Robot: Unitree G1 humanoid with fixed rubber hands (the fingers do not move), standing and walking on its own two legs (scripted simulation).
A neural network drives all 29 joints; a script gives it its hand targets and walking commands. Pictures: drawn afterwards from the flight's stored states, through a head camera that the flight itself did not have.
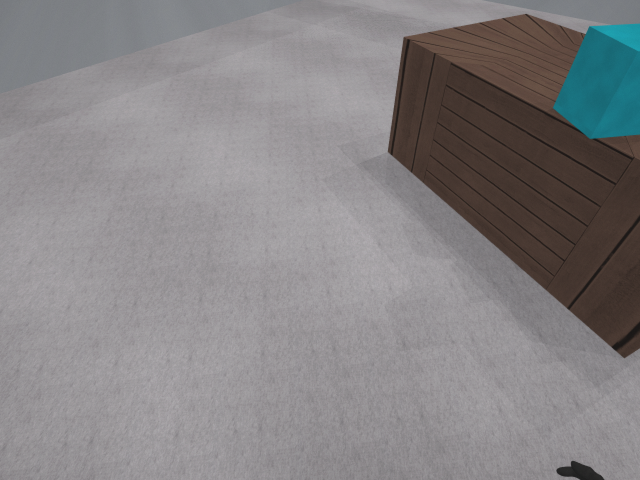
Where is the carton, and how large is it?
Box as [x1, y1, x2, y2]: [553, 24, 639, 138]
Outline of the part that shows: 639,24 589,26 553,106 553,108 590,138 639,134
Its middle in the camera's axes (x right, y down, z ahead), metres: +0.90 -0.49 +1.16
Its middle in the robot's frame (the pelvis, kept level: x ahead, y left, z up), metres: +1.26 -0.82 -0.02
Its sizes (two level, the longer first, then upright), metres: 0.210 0.200 0.250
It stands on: a pedestal, 0.61 m high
